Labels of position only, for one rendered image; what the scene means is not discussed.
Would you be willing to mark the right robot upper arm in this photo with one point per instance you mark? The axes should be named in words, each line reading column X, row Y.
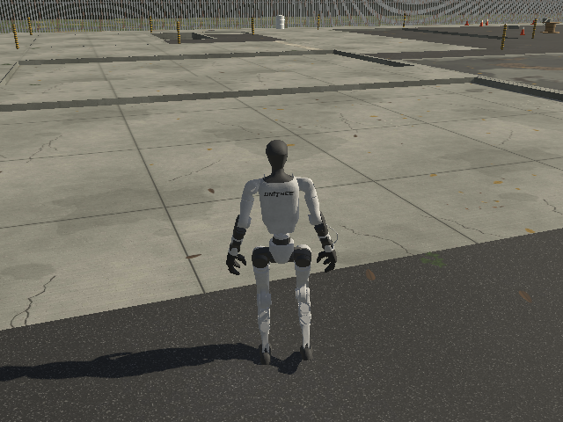
column 306, row 185

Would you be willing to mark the robot left hand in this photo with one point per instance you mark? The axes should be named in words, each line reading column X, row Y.
column 231, row 262

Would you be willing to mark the robot right forearm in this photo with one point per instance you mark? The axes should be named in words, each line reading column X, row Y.
column 323, row 235

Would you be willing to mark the left robot upper arm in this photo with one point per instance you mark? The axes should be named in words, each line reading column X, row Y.
column 251, row 187

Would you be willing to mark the robot left forearm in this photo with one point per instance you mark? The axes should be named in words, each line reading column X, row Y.
column 237, row 239

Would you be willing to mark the robot right hand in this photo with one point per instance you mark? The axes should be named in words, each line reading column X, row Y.
column 331, row 258

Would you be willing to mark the robot left shin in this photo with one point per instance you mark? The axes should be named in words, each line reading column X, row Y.
column 264, row 324

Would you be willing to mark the right robot foot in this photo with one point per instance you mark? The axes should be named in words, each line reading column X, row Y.
column 306, row 352

